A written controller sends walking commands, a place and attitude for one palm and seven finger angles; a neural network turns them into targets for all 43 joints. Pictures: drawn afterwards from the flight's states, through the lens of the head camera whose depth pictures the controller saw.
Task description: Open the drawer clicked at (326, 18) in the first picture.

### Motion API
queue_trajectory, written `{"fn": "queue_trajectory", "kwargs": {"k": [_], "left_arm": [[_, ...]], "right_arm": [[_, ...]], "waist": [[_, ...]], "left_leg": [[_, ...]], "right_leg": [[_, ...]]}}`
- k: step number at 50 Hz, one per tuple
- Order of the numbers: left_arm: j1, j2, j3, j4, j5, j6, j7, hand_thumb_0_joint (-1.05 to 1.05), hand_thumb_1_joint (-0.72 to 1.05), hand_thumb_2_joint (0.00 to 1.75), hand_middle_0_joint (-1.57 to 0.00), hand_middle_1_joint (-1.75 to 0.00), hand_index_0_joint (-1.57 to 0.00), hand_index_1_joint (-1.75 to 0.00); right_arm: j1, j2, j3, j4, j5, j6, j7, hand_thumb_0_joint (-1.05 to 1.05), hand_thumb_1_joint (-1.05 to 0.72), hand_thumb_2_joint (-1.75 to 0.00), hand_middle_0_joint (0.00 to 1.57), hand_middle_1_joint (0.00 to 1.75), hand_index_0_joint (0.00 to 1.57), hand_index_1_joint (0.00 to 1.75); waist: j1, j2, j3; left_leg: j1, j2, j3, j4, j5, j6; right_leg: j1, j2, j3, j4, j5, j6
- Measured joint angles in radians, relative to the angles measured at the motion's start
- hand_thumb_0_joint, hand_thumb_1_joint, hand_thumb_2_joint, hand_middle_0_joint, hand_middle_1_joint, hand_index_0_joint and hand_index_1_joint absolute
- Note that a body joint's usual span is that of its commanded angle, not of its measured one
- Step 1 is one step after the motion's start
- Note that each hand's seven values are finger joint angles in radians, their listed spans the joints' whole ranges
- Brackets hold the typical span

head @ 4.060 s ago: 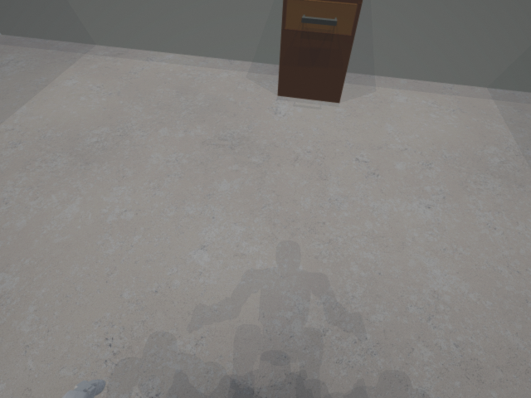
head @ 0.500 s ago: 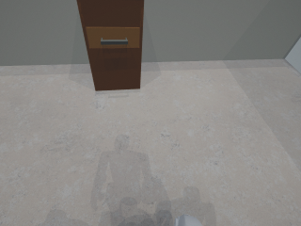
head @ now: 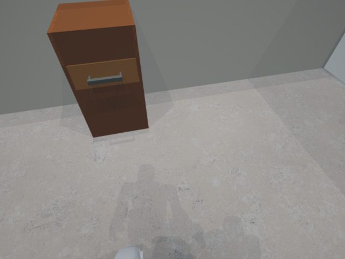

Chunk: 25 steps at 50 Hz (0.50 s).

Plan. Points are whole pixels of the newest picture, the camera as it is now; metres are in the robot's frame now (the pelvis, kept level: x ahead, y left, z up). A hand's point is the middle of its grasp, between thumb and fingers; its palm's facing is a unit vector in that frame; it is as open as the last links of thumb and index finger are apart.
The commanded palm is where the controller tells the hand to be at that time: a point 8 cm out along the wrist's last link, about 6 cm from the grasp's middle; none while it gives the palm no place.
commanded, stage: walk to a spot facing it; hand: left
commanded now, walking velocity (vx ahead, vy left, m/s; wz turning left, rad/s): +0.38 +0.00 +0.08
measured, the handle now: (105, 77) +1.10 +0.44 -0.24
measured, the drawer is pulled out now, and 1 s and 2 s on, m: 0.00 0.00 0.00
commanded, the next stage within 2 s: turn to face it in 0.62 s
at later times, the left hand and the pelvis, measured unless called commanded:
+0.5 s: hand (89, 235) +0.22 +0.25 -0.18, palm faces +0.03 -0.98 -0.17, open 7.4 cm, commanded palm none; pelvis +0.21 +0.07 +0.00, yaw -4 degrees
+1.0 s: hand (144, 146) +0.53 +0.13 -0.15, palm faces -0.13 -0.97 -0.20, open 7.2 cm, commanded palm none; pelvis +0.38 -0.01 +0.00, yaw -7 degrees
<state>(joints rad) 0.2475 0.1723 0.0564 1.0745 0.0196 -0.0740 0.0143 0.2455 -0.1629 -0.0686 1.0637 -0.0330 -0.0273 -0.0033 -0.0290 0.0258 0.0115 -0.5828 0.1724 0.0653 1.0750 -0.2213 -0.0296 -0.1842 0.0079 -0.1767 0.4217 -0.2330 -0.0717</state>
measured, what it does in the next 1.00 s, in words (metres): walks ahead: left foot, then right foot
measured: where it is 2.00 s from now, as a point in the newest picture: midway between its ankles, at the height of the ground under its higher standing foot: (176, 231)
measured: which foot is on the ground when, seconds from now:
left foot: up 0.00-0.22, down 0.24-0.76, up 0.78-1.00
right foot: down 0.00-0.24, up 0.26-0.76, down 0.78-1.00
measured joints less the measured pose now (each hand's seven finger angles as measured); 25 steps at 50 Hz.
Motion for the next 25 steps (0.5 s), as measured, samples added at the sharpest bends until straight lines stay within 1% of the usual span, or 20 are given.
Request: {"fn": "queue_trajectory", "kwargs": {"k": [3,6,10,11,12,13,14,15,16,17,18,19,20,23,25], "left_arm": [[0.044,-0.009,-0.011,0.018,0.000,-0.002,-0.006,-0.01,0.94,0.90,-0.20,-0.29,-0.20,-0.30],[0.084,-0.018,-0.020,0.032,0.001,-0.002,-0.008,-0.01,0.93,0.90,-0.20,-0.29,-0.20,-0.30],[0.135,-0.023,-0.022,0.052,0.003,0.005,-0.009,0.00,0.92,0.90,-0.20,-0.29,-0.20,-0.30],[0.149,-0.024,-0.021,0.059,0.002,0.008,-0.009,0.00,0.91,0.90,-0.20,-0.29,-0.20,-0.30],[0.167,-0.026,-0.020,0.065,0.000,0.011,-0.009,0.00,0.91,0.90,-0.20,-0.29,-0.20,-0.30],[0.174,-0.028,-0.018,0.072,-0.003,0.020,-0.011,0.00,0.91,0.90,-0.20,-0.29,-0.20,-0.30],[0.172,-0.027,-0.018,0.080,-0.005,0.030,-0.013,0.00,0.91,0.90,-0.20,-0.29,-0.20,-0.30],[0.167,-0.026,-0.016,0.084,-0.005,0.041,-0.014,0.00,0.91,0.90,-0.20,-0.29,-0.20,-0.30],[0.159,-0.023,-0.013,0.087,-0.004,0.049,-0.016,0.00,0.91,0.90,-0.20,-0.29,-0.20,-0.30],[0.149,-0.020,-0.009,0.086,-0.002,0.055,-0.018,0.01,0.91,0.90,-0.20,-0.29,-0.20,-0.30],[0.136,-0.015,-0.005,0.081,0.001,0.058,-0.021,0.01,0.91,0.90,-0.20,-0.29,-0.20,-0.30],[0.122,-0.011,0.000,0.073,0.004,0.061,-0.023,0.01,0.91,0.90,-0.20,-0.29,-0.20,-0.30],[0.110,-0.009,0.005,0.062,0.006,0.064,-0.023,0.01,0.91,0.90,-0.20,-0.29,-0.20,-0.30],[0.074,-0.004,0.017,0.024,0.010,0.073,-0.022,0.01,0.91,0.90,-0.20,-0.29,-0.20,-0.30],[0.049,0.001,0.024,0.003,0.011,0.078,-0.024,0.00,0.91,0.90,-0.20,-0.29,-0.20,-0.30]], "right_arm": [[-0.052,-0.021,-0.003,-0.028,0.001,0.001,0.013,0.00,-0.93,-0.90,0.20,0.30,0.20,0.29],[-0.094,-0.031,0.000,-0.046,0.003,0.002,0.025,0.00,-0.93,-0.90,0.20,0.30,0.20,0.29],[-0.133,-0.030,0.008,-0.060,0.004,-0.004,0.033,0.00,-0.92,-0.90,0.20,0.30,0.20,0.29],[-0.140,-0.028,0.011,-0.064,0.003,-0.010,0.033,0.00,-0.92,-0.90,0.20,0.30,0.20,0.29],[-0.145,-0.028,0.015,-0.071,0.000,-0.020,0.031,0.00,-0.92,-0.90,0.20,0.30,0.20,0.29],[-0.151,-0.026,0.016,-0.077,-0.005,-0.034,0.027,0.00,-0.92,-0.90,0.20,0.30,0.20,0.29],[-0.154,-0.021,0.019,-0.082,-0.006,-0.043,0.023,0.00,-0.92,-0.90,0.20,0.30,0.20,0.29],[-0.150,-0.015,0.022,-0.083,-0.005,-0.049,0.018,0.00,-0.92,-0.90,0.20,0.30,0.20,0.29],[-0.140,-0.007,0.025,-0.082,-0.003,-0.051,0.014,0.00,-0.92,-0.90,0.20,0.30,0.20,0.29],[-0.125,0.001,0.027,-0.078,-0.002,-0.051,0.009,0.00,-0.92,-0.90,0.20,0.30,0.20,0.29],[-0.107,0.009,0.028,-0.070,-0.001,-0.051,0.004,0.00,-0.92,-0.90,0.20,0.30,0.20,0.29],[-0.087,0.017,0.027,-0.061,0.002,-0.052,-0.002,0.00,-0.92,-0.90,0.20,0.30,0.20,0.29],[-0.068,0.018,0.011,-0.055,0.010,-0.056,-0.016,-0.01,-0.94,-0.90,0.20,0.30,0.20,0.30],[-0.012,0.003,0.004,-0.029,0.008,-0.055,-0.024,-0.02,-0.96,-0.90,0.20,0.30,0.21,0.30],[0.027,0.000,0.007,-0.007,0.007,-0.052,-0.023,-0.02,-0.96,-0.90,0.20,0.30,0.20,0.30]], "waist": [[0.017,0.000,-0.009],[0.041,-0.006,-0.003],[0.075,-0.025,0.017],[0.080,-0.032,0.022],[0.084,-0.037,0.025],[0.081,-0.041,0.034],[0.079,-0.048,0.047],[0.077,-0.053,0.055],[0.074,-0.055,0.057],[0.070,-0.057,0.057],[0.067,-0.057,0.056],[0.065,-0.058,0.053],[0.063,-0.059,0.049],[0.056,-0.057,0.032],[0.053,-0.058,0.023]], "left_leg": [[-0.013,0.001,0.013,-0.135,0.049,-0.009],[0.014,-0.010,0.029,-0.273,0.070,-0.005],[0.098,-0.041,0.060,-0.416,0.033,0.017],[0.134,-0.054,0.072,-0.457,0.029,0.025],[0.175,-0.065,0.082,-0.504,0.042,0.039],[0.181,-0.070,0.091,-0.494,0.085,0.059],[0.183,-0.076,0.102,-0.454,0.061,0.074],[0.196,-0.079,0.113,-0.434,0.023,0.082],[0.216,-0.083,0.122,-0.436,-0.007,0.086],[0.242,-0.088,0.131,-0.455,-0.022,0.087],[0.270,-0.094,0.138,-0.484,-0.023,0.081],[0.297,-0.101,0.145,-0.516,-0.018,0.078],[0.323,-0.108,0.155,-0.548,-0.014,0.079],[0.391,-0.124,0.178,-0.631,-0.010,0.082],[0.433,-0.131,0.194,-0.676,-0.012,0.078]], "right_leg": [[0.061,0.003,-0.001,-0.043,-0.016,0.014],[0.115,0.001,-0.005,-0.063,-0.046,0.032],[0.178,-0.014,-0.009,-0.048,-0.113,0.066],[0.185,-0.025,-0.006,-0.022,-0.142,0.078],[0.177,-0.037,0.002,0.035,-0.179,0.086],[0.138,-0.055,0.010,0.146,-0.214,0.082],[0.081,-0.067,0.041,0.301,-0.247,0.073],[0.017,-0.068,0.075,0.455,-0.263,0.064],[-0.047,-0.069,0.096,0.583,-0.251,0.057],[-0.106,-0.075,0.107,0.676,-0.220,0.053],[-0.159,-0.083,0.113,0.732,-0.182,0.052],[-0.207,-0.092,0.118,0.761,-0.144,0.054],[-0.250,-0.101,0.125,0.771,-0.111,0.057],[-0.352,-0.122,0.136,0.752,-0.024,0.069],[-0.398,-0.132,0.140,0.723,0.022,0.078]]}}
